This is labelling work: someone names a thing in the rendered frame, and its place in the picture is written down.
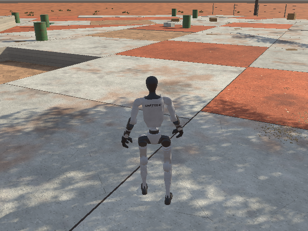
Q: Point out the robot left forearm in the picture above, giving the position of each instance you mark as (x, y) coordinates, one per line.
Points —
(128, 129)

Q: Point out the right robot hand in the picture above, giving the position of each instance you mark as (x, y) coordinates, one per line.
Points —
(176, 131)

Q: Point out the left robot hand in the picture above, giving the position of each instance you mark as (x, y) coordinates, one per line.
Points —
(124, 140)

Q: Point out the right robot upper arm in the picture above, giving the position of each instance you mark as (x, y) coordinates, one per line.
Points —
(170, 107)

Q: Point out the robot right forearm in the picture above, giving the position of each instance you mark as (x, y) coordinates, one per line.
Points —
(177, 124)

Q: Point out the humanoid robot torso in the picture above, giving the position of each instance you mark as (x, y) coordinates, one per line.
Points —
(153, 115)

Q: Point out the left robot upper arm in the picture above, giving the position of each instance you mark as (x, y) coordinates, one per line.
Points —
(135, 110)

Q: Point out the right robot foot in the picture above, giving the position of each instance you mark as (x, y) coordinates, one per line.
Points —
(168, 200)

